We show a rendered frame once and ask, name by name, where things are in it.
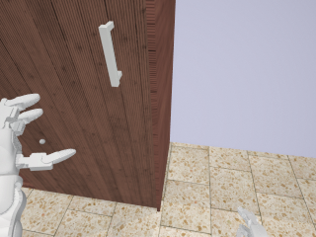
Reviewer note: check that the left robot hand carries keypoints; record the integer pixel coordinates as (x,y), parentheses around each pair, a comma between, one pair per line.
(12,124)

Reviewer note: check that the robot left forearm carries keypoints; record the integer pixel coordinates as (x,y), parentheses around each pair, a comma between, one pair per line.
(12,204)

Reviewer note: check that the wardrobe door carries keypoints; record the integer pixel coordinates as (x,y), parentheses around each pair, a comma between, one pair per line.
(24,179)
(53,48)

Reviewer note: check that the right robot hand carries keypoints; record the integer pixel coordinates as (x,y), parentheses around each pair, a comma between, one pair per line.
(256,229)

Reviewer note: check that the handle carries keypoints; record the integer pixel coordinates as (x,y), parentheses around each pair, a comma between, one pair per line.
(108,48)

